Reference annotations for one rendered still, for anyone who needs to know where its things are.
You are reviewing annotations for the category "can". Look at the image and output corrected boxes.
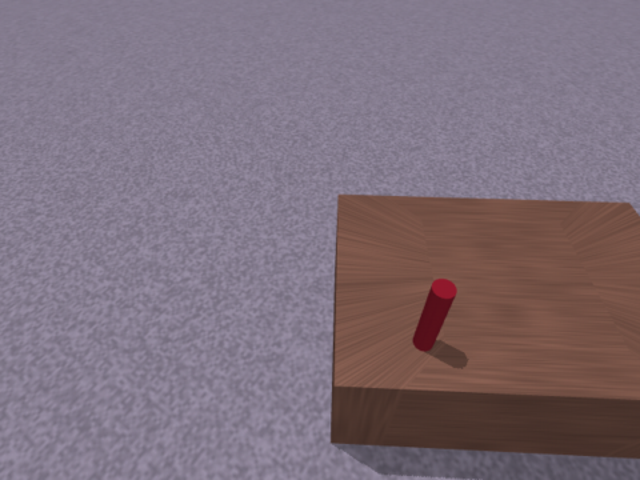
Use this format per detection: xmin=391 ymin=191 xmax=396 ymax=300
xmin=413 ymin=279 xmax=457 ymax=351

